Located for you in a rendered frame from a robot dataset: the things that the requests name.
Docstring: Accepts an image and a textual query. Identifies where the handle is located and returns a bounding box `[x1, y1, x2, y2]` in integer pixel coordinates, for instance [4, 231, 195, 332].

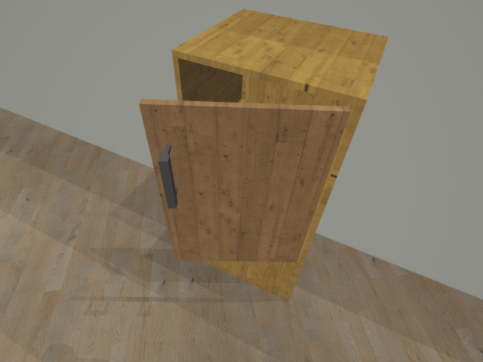
[158, 144, 178, 208]

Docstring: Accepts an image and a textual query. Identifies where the cupboard door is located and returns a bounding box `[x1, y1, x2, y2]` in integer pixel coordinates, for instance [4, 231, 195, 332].
[139, 99, 350, 262]

